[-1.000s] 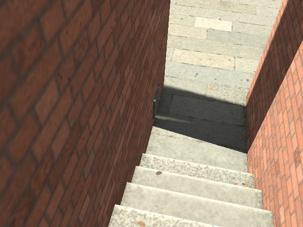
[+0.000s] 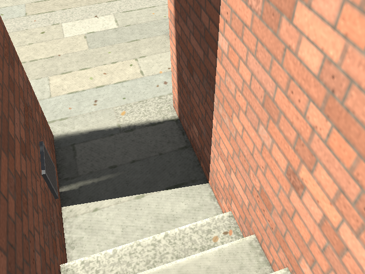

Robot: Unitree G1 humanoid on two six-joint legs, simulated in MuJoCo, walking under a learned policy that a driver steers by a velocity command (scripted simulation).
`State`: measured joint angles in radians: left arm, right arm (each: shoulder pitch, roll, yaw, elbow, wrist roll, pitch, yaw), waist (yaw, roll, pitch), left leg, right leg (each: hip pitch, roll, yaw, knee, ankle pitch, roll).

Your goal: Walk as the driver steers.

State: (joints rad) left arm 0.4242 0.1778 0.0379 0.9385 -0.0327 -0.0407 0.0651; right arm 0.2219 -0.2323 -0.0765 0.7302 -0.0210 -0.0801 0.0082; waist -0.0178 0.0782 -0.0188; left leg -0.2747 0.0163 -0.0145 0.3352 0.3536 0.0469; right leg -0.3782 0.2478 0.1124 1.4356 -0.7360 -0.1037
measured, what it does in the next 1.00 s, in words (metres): goes down, turning left: right foot 0.03 m lower, then right foot 0.19 m lower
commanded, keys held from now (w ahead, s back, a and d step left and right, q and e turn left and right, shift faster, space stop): w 0.02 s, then w+q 0.94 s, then w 0.04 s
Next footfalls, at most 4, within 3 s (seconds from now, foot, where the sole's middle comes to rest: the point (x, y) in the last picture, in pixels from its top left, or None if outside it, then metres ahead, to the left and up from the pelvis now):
0.34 right None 0.33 -0.16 -0.86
0.54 right None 0.39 -0.14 -1.01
0.98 left None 0.60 0.17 -1.20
1.46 right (172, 250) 0.89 0.11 -1.39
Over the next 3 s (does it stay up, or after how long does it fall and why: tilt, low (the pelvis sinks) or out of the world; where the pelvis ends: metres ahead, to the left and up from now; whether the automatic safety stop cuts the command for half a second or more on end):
stays up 1.61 0.49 -0.81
